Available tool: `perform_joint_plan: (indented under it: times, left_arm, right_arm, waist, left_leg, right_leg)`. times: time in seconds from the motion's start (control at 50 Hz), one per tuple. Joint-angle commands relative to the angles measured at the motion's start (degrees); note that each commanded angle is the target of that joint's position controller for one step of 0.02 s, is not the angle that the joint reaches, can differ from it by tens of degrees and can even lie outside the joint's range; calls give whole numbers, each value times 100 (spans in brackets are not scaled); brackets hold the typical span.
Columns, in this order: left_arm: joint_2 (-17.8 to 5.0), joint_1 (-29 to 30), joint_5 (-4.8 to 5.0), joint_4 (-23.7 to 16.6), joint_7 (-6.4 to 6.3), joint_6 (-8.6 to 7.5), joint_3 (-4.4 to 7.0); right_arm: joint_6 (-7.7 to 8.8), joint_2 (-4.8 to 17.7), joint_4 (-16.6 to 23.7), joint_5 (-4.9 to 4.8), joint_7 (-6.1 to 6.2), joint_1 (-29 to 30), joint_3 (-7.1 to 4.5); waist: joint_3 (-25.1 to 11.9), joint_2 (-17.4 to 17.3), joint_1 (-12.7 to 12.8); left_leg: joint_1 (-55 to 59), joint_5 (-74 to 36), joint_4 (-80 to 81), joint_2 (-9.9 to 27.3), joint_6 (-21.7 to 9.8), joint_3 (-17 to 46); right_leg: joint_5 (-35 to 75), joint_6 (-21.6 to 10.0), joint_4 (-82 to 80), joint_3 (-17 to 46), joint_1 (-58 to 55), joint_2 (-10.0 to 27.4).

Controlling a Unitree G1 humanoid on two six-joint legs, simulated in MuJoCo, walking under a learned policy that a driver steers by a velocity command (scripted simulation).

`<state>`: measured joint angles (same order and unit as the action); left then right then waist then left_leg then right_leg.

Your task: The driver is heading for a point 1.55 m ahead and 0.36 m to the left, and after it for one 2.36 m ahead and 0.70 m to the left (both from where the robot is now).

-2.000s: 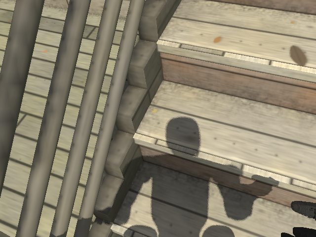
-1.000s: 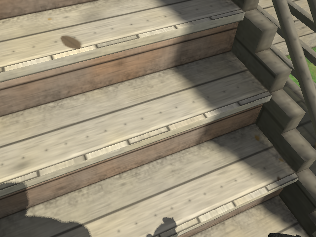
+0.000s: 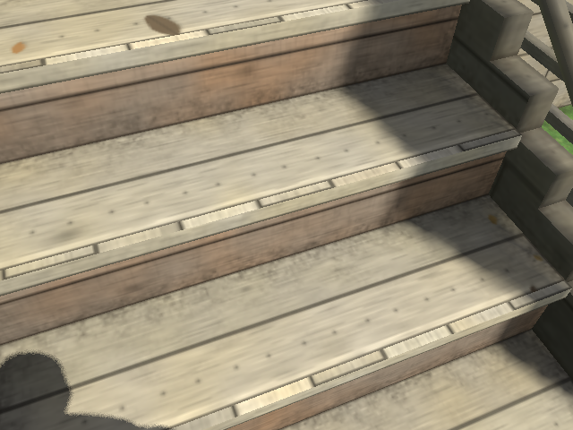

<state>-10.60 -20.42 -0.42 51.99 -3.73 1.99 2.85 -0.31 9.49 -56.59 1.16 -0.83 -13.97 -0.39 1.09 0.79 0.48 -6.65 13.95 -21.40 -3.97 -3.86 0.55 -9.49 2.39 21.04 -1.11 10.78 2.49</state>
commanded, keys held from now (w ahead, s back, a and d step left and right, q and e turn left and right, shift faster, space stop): shift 0.32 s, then w+shift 0.68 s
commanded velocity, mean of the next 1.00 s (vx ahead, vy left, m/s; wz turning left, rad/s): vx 0.46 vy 0.00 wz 0.00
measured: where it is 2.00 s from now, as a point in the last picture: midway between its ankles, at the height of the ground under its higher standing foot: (303, 209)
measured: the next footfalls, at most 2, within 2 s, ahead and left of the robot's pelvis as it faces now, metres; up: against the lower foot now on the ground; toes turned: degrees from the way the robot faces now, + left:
left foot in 1.00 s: +0.27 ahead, +0.10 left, +0.19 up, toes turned +3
right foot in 1.46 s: +0.61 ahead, -0.05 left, +0.38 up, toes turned -4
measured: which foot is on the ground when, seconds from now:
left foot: down 0.00-0.64, up 0.66-0.98, down 1.00-1.00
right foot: down 0.00-1.00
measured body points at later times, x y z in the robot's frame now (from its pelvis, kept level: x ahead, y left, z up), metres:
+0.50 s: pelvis +0.01 +0.00 +0.00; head +0.02 +0.00 +0.45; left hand +0.06 +0.23 -0.14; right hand +0.07 -0.26 -0.13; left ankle -0.03 +0.08 -0.74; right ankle +0.01 -0.14 -0.73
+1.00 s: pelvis +0.15 -0.01 +0.02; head +0.19 +0.00 +0.47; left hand +0.07 +0.21 -0.12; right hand +0.44 -0.15 -0.01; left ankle +0.23 +0.09 -0.56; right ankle +0.04 -0.13 -0.72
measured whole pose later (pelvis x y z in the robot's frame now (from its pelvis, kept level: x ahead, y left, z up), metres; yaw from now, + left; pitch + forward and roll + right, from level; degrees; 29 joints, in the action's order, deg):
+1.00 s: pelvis +0.15 -0.01 +0.02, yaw +1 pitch +6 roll +1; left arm -8.6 -28.6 2.0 58.9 -0.6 -5.0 0.0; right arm 1.9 4.5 -30.0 1.0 1.6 4.4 5.0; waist -1.8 1.5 0.9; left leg -55.0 35.7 -84.2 -0.5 -7.7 -4.5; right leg -4.5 -3.4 7.6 -4.2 -0.6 3.1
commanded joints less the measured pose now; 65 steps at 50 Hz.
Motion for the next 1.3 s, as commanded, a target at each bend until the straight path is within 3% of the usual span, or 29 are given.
perform_joint_plan:
  times: [0.02, 0.32, 0.34, 0.38, 0.4, 0.42, 0.46, 0.54, 0.56, 0.6, 0.62, 0.66, 0.72, 0.76, 0.82, 0.88, 0.92, 0.94, 0.96, 0.98, 1.0, 1.02, 1.04, 1.06, 1.1, 1.16, 1.2, 1.24, 1.3]
  left_arm:
    - [-346, -401, 17, -86, 95, -111, 61]
    - [-503, -146, 31, 9, 219, -232, 69]
    - [173, -130, -37, 108, 254, -229, -210]
    - [148, 93, -3, -38, 254, -229, -251]
    - [-710, 176, 167, -251, 146, -259, 22]
    - [-865, 356, 178, -382, 117, -322, 38]
    - [-434, 535, 177, -543, 164, -500, -62]
    - [-415, 575, 170, -731, 197, -792, -49]
    - [71, 323, -94, -687, 272, -655, -207]
    - [-160, -126, -100, -705, 211, -606, -74]
    - [-714, -140, -132, -786, 203, -561, 67]
    - [-769, 19, -163, -880, 139, -405, 119]
    - [-1047, -28, -412, -754, 116, -402, 194]
    - [-858, -1005, -503, -132, 200, -614, 150]
    - [-362, -1698, -369, 483, 298, -697, -66]
    - [-432, -505, -25, 336, 429, -801, -225]
    - [-668, 116, 284, 178, 237, -767, -259]
    - [-812, 125, 409, -18, 241, -810, -256]
    - [-1303, -78, 387, 43, 238, -889, -77]
    - [-1794, -79, 323, -11, 238, -925, 135]
    - [-1916, -2, 288, -81, 309, -937, 285]
    - [-1682, 632, 341, -466, 437, -961, 352]
    - [-748, 949, 77, -908, 656, -968, 272]
    - [-23, 1142, -336, -1337, 638, -938, 157]
    - [752, 952, -517, -1719, 606, -859, -207]
    - [1096, 1161, -336, -1952, 440, -636, -489]
    - [866, 1854, -213, -2252, 325, -579, -533]
    - [369, 2242, -214, -2379, 347, -498, -439]
    - [770, 2945, -282, -2500, 373, -458, -587]
  right_arm:
    - [-17, 781, 268, 20, -29, -193, -171]
    - [-99, 826, 489, 37, 65, -456, -239]
    - [-37, 321, 548, -73, 156, -297, -65]
    - [-35, 722, 678, -34, 173, -169, -113]
    - [-48, 1635, 831, 134, 116, -257, -374]
    - [-31, 1451, 1020, 141, 124, -111, -381]
    - [16, 1230, 1285, -20, 222, 12, -360]
    - [32, 1105, 1474, -129, 366, -106, -339]
    - [129, 935, 1119, -40, 350, -533, -366]
    - [412, 623, 1327, 18, 298, -211, -311]
    - [563, 364, 1471, -113, 260, -145, -202]
    - [695, 403, 1536, -176, 232, -62, -162]
    - [606, 387, 1795, -96, 319, 306, -285]
    - [561, -33, 2530, -82, 521, 1492, -101]
    - [593, -484, 3054, 36, 451, 2333, 244]
    - [351, -330, 3374, 84, 261, 2532, 384]
    - [228, -167, 3475, -16, 198, 2393, 494]
    - [249, -96, 3077, -31, 220, 1805, 413]
    - [200, 24, 2762, -42, 275, 974, 324]
    - [147, 373, 2529, -68, 308, 48, 137]
    - [137, 701, 2380, -19, 331, -568, -27]
    - [156, 1425, 2090, 164, 344, -1252, -278]
    - [58, 1875, 1532, 125, 465, -1444, -457]
    - [159, 1709, 1709, -28, 487, -387, -518]
    - [325, 712, 1325, -139, 266, 620, -294]
    - [618, -178, 312, 68, -46, -79, -82]
    - [735, 45, 152, 10, -143, -98, -101]
    - [820, 380, 259, 5, 63, -327, -132]
    - [817, 568, -176, -31, 185, -1829, -148]
  waist:
    - [300, 31, -28]
    - [155, -85, -75]
    - [66, 528, -139]
    - [191, -317, -188]
    - [116, -1293, -197]
    - [285, -1115, -275]
    - [568, -830, -276]
    - [272, -685, -206]
    - [6, -199, -128]
    - [-208, -83, 236]
    - [-397, 643, 211]
    - [-374, 1081, 287]
    - [-488, 453, 305]
    - [-398, 496, 514]
    - [-126, -80, 372]
    - [507, -194, -294]
    - [604, 0, -510]
    - [-225, 18, -531]
    - [-958, 942, -939]
    - [-1707, 1401, -1341]
    - [-2297, 1288, -1650]
    - [-2156, -140, -1841]
    - [-1640, -2310, -1580]
    - [-910, -1718, -898]
    - [-53, -152, 206]
    - [190, -317, 422]
    - [604, -80, 474]
    - [310, 145, 332]
    - [128, -325, -95]
  left_leg:
    - [-576, -1299, 677, 931, 111, 1007]
    - [-359, -1095, 831, 884, 181, 1044]
    - [-354, -202, 1161, 1254, 182, 1246]
    - [-549, 1611, 1567, 1296, -18, 1647]
    - [-472, 2758, 1440, 1097, -394, 1659]
    - [-648, 3132, 1487, 1347, -690, 1940]
    - [-682, 2525, 1598, 1770, -1081, 2282]
    - [-477, 580, 1146, 1508, -1133, 1703]
    - [-309, 275, 831, 1454, -1075, 1491]
    - [-684, -1646, -545, 947, -818, 782]
    - [-1254, -1556, -1190, 591, -582, 320]
    - [-2468, -180, -2484, 377, -466, -71]
    - [-4285, 779, -8529, 203, -155, 118]
    - [-6837, 1802, -11648, 146, -317, 887]
    - [-8465, 2140, -12293, 105, -696, 1145]
    - [-6350, 1384, -9610, 522, -452, -237]
    - [-3660, 1316, -6639, 808, -388, -927]
    - [-2073, 1519, -6517, 377, -383, -1228]
    - [-1480, 2029, -6552, -31, -413, -1167]
    - [-1477, 2531, -5992, -174, -438, -969]
    - [-1081, 2796, -4749, -403, -485, -517]
    - [-727, 3563, -2660, 310, -695, 1571]
    - [-118, 4457, 354, 1317, -1007, 4980]
    - [-645, 3983, 794, 1731, -752, 6103]
    - [-2042, 3298, -327, 1733, -693, 4097]
    - [-1853, 1170, -137, 1321, -488, 1797]
    - [-2299, 438, 446, 1097, -270, 726]
    - [-2301, -759, 1065, 1211, -456, 649]
    - [262, -531, 1330, 1429, -536, 622]
  right_leg:
    - [233, 39, -233, 551, -192, 339]
    - [179, 131, -339, 632, -133, 438]
    - [184, -33, -313, 331, 2, 285]
    - [-438, -233, 53, 88, 177, 51]
    - [-1140, -222, 493, -3, 358, -76]
    - [-1114, -258, 849, -23, 710, -98]
    - [-905, -321, 1263, 96, 1251, 2]
    - [-340, -604, 401, -323, 601, -250]
    - [-142, -884, -261, -416, 181, -388]
    - [255, -987, -475, 185, -710, 8]
    - [641, -1196, -473, 986, -1174, 542]
    - [217, -1619, -999, 2024, -1645, 1233]
    - [2214, -2490, -547, 1965, -1565, 1751]
    - [2131, -2277, -298, 1691, -2305, 1887]
    - [-273, -1456, -525, 1348, -2359, 1659]
    - [-1111, -1142, -2036, 420, 835, 960]
    - [889, -1383, -3320, -115, 2344, 682]
    - [5313, -1568, -2589, -399, 1998, 676]
    - [9671, -1662, -1501, -496, 995, 963]
    - [11462, -1664, -42, -325, -208, 1318]
    - [11424, -1613, 1606, -220, -693, 1312]
    - [9658, -1453, 3510, 80, 273, 861]
    - [1960, -1232, 5449, 604, 2590, -718]
    - [910, -1165, 8033, 1961, 3944, -1139]
    - [1169, -1196, 9565, 1231, 4782, -845]
    - [74, -1279, 10615, 1313, 5986, -698]
    - [-282, -1144, 9280, 995, 5848, -648]
    - [94, -932, 8144, 228, 5096, -648]
    - [-1466, -1157, 9042, -98, 7255, -325]
Velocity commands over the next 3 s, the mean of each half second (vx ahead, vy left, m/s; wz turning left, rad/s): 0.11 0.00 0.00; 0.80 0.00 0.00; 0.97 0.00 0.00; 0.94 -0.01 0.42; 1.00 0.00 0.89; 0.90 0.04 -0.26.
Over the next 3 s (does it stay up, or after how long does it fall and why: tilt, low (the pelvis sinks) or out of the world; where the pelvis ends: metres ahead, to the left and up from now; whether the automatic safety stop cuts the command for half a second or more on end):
stays up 1.35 0.38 0.97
